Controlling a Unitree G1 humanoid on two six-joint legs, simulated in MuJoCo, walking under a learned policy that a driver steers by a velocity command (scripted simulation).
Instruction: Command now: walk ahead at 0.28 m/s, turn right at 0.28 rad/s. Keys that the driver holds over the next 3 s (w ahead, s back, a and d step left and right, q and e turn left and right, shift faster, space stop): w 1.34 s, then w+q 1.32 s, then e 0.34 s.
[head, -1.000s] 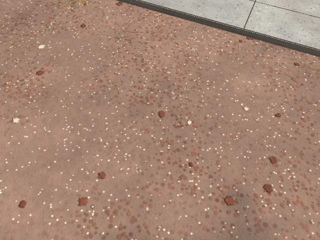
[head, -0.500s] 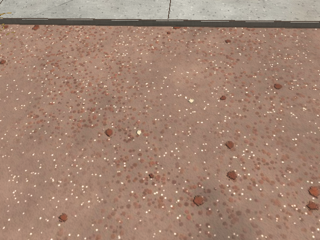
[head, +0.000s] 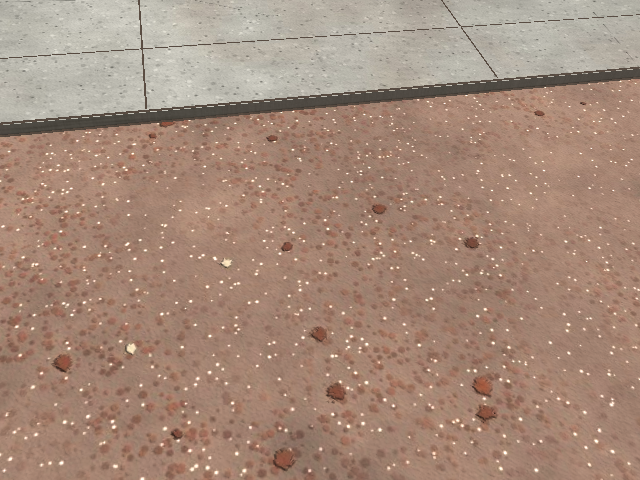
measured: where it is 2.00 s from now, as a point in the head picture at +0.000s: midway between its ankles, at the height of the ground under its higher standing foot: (324, 280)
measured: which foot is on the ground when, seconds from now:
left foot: down 0.00-0.24, up 0.26-0.70, down 0.72-1.00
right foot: up 0.00-0.22, down 0.24-0.72, up 0.74-1.00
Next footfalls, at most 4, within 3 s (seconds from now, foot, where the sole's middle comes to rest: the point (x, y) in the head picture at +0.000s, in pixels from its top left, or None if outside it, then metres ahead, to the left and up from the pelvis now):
0.24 right None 0.13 -0.16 -0.78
0.72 left None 0.48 0.07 -0.78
1.26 right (380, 369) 0.77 -0.18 -0.78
1.82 left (275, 272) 1.05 0.07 -0.78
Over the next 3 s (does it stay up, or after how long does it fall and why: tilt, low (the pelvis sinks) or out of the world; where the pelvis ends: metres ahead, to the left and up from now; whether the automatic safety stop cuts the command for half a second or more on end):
stays up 1.43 0.22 -0.01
